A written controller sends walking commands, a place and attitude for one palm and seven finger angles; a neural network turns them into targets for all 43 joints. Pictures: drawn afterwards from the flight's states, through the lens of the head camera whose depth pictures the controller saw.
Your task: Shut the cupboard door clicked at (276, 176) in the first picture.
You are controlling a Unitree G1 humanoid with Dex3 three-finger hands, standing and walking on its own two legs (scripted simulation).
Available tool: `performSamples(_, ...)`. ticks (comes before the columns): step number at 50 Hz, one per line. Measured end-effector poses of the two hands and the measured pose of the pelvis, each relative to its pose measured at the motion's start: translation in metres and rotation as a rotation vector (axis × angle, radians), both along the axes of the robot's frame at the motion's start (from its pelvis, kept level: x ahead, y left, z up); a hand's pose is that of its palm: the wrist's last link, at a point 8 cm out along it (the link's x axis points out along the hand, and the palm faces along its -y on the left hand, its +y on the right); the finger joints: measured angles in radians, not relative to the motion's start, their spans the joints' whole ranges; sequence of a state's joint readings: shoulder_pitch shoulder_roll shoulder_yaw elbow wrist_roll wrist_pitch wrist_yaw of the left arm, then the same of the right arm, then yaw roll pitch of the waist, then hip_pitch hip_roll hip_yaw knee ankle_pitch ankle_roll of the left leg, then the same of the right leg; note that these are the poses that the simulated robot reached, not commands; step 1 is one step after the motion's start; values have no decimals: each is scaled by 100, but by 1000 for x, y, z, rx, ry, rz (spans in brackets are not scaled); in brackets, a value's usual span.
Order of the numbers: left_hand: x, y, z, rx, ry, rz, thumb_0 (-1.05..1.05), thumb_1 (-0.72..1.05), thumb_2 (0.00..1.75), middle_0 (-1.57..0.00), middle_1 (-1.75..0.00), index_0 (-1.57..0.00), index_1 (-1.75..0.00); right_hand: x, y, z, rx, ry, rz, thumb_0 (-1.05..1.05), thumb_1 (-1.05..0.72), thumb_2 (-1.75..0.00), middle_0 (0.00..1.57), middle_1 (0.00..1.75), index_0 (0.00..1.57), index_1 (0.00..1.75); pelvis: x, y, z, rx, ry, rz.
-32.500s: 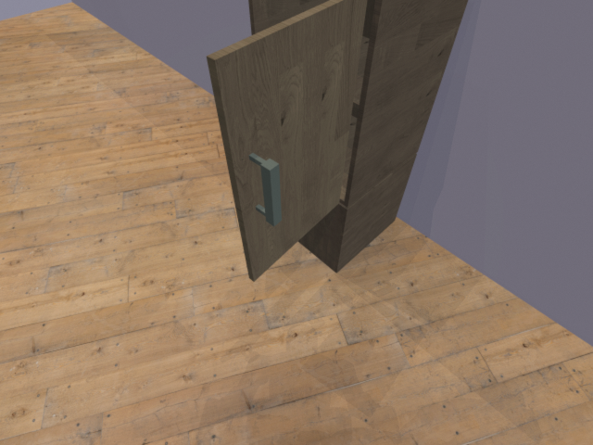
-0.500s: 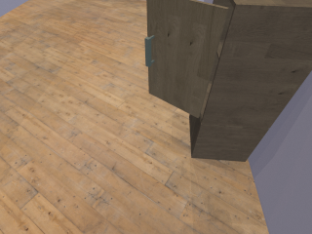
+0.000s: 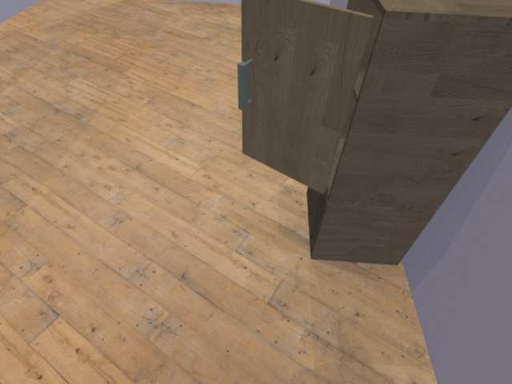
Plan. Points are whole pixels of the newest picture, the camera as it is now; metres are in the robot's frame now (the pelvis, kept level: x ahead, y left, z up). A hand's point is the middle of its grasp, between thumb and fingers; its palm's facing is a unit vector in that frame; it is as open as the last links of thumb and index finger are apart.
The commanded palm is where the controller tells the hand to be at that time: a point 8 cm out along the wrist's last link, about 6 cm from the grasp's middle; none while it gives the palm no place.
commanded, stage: look to check the result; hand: left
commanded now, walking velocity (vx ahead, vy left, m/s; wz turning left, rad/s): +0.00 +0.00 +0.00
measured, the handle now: (246, 84) +0.98 +0.09 -0.02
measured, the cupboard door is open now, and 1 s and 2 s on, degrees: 58 58 58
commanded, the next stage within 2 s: walk to a spot facing it in 0.52 s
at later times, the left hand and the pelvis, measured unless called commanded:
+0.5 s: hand out of the picture +0.00 +0.19 -0.17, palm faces +0.04 -0.98 -0.22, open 7.4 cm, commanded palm none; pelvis +0.00 +0.00 +0.00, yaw +0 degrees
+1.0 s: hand out of the picture +0.02 +0.21 -0.20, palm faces +0.18 -0.96 -0.23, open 7.4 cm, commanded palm none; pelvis +0.00 +0.01 -0.02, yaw +9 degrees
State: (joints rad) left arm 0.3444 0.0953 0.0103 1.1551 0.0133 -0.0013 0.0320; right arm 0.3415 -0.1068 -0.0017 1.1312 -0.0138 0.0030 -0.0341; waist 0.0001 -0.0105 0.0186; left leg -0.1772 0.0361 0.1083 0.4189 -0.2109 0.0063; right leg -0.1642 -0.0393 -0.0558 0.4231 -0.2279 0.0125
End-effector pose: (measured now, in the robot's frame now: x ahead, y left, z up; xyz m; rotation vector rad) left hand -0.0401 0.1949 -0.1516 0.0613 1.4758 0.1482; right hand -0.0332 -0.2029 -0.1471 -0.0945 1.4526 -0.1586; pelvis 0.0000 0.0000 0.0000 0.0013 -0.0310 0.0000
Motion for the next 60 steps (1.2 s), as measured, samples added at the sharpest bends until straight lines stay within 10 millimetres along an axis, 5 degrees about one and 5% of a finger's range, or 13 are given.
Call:
performSamples(17,15,33,7,78,-31,-21,1,91,90,-20,-30,-20,-30,7,-9,-1,-13,-11,10,1,-90,-90,20,30,20,30,-1,2,0,1,3,2)
performSamples(36,53,45,11,104,-104,-47,1,91,90,-20,-30,-20,-30,47,-38,6,-69,-80,54,1,-90,-90,20,30,20,30,3,-1,1,1,8,13)
performSamples(50,46,62,-13,117,-154,94,1,90,90,-20,-30,-20,-30,84,-23,-7,-66,-96,182,1,-90,-90,20,30,20,30,-4,7,-21,-9,21,149)
performSamples(60,59,64,23,193,-279,175,1,91,90,-20,-30,-20,-30,111,-42,5,-70,-98,330,1,-90,-90,20,30,20,30,-12,-16,-5,-32,63,292)
